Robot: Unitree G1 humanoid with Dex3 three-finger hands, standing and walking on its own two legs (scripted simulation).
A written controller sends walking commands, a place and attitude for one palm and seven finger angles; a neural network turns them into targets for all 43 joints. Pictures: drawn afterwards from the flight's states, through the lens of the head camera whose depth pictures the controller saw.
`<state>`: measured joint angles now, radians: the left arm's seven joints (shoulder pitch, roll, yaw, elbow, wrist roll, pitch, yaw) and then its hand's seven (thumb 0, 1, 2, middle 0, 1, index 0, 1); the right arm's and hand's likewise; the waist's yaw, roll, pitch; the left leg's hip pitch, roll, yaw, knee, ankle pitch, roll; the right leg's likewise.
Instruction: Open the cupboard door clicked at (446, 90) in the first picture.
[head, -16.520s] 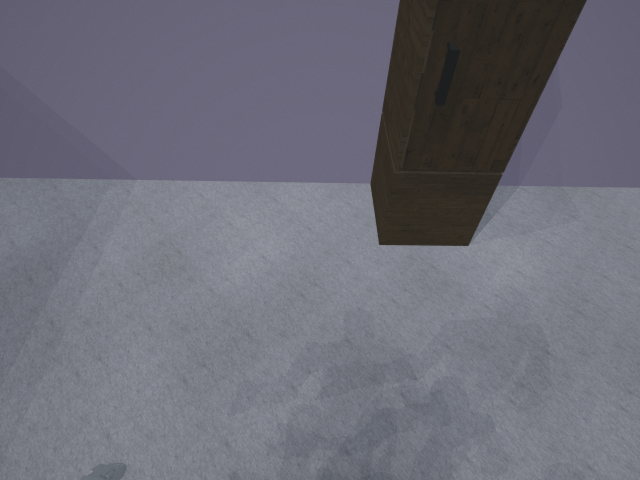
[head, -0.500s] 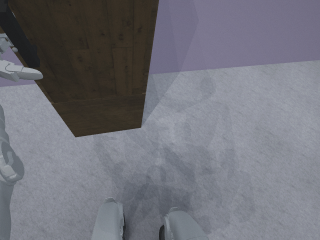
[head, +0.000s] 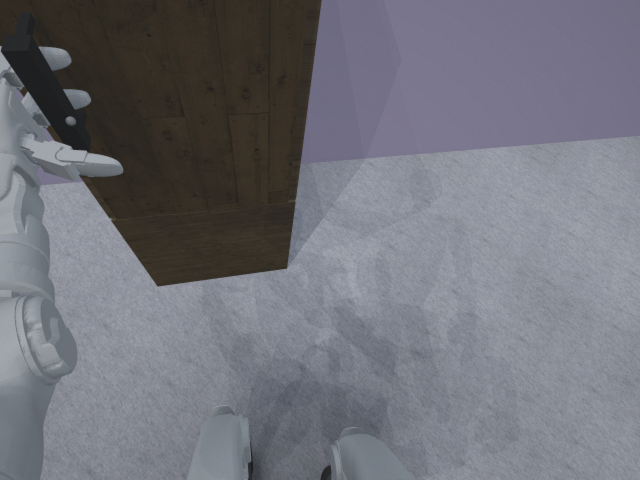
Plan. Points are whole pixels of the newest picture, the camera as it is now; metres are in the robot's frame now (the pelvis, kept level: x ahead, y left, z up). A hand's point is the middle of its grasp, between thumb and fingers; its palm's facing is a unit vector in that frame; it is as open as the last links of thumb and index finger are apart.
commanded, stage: slide the fingers in behind the handle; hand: left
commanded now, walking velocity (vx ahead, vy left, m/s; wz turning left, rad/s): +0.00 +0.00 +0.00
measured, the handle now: (55, 88) +0.57 +0.29 +0.09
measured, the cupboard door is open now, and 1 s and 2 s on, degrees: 0 0 29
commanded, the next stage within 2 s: close the thumb around the handle in 0.42 s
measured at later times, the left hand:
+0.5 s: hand (68, 123) +0.51 +0.26 +0.09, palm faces +0.13 -0.99 +0.00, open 14.0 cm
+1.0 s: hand (70, 121) +0.51 +0.26 +0.09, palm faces +0.15 -0.99 +0.00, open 8.1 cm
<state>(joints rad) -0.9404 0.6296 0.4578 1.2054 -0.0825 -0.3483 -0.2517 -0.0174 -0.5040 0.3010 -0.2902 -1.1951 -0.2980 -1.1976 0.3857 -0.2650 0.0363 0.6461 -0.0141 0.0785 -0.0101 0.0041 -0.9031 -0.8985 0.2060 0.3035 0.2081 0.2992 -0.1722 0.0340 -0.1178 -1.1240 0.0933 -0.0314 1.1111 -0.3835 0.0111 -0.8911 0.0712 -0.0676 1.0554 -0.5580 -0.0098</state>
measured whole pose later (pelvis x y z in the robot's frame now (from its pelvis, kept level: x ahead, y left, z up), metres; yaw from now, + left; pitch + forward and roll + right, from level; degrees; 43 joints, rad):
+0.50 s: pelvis +0.00 +0.00 +0.00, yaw +0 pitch +22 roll -6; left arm -0.92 0.62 0.46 1.19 -0.09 -0.37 -0.27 -0.02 -0.50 0.30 -0.29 -1.19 -0.29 -1.20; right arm 0.39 -0.26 0.03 0.65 -0.01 0.08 -0.01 0.00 -0.90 -0.90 0.21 0.30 0.21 0.30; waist -0.17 0.03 -0.12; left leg -1.12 0.09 -0.02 1.11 -0.39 0.02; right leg -0.88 0.07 -0.06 1.05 -0.56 0.00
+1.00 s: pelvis +0.00 +0.01 +0.00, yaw +0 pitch +22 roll -6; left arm -0.96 0.62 0.43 1.22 -0.08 -0.37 -0.22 -0.01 0.36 0.67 -0.34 -1.28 -0.34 -1.28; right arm 0.39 -0.26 0.04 0.66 -0.02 0.08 -0.01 0.00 -0.90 -0.90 0.21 0.30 0.21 0.30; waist -0.17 0.04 -0.12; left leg -1.13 0.08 -0.03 1.11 -0.38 0.02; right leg -0.90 0.06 -0.07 1.06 -0.55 0.00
